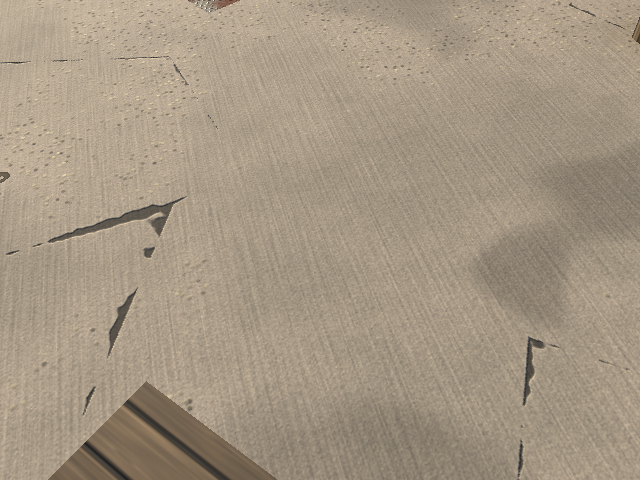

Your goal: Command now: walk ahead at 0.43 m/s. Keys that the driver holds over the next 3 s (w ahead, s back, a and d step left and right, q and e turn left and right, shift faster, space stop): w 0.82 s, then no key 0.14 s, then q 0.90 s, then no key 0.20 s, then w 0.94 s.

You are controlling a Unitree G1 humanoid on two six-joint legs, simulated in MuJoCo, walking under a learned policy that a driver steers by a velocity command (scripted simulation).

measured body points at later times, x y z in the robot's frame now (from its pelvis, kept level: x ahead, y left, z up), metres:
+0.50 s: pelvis +0.28 +0.07 +0.00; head +0.30 +0.07 +0.45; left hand +0.39 +0.34 -0.13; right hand +0.31 -0.19 -0.14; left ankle +0.30 +0.15 -0.74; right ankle +0.34 -0.10 -0.67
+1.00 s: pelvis +0.56 +0.00 +0.00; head +0.60 -0.01 +0.44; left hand +0.66 +0.27 -0.13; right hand +0.63 -0.27 -0.14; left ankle +0.53 +0.16 -0.66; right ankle +0.61 -0.08 -0.74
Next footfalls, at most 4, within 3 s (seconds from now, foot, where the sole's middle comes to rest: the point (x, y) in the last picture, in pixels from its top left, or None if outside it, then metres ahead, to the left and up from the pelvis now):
0.26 left None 0.34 0.15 -0.78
0.82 right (397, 425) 0.65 -0.09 -0.78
1.30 left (296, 380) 0.75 0.14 -0.78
1.76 right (391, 366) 0.79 -0.08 -0.78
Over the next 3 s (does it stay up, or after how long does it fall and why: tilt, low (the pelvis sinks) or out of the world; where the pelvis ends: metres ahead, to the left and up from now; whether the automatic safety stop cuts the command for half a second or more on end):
stays up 1.02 0.17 0.00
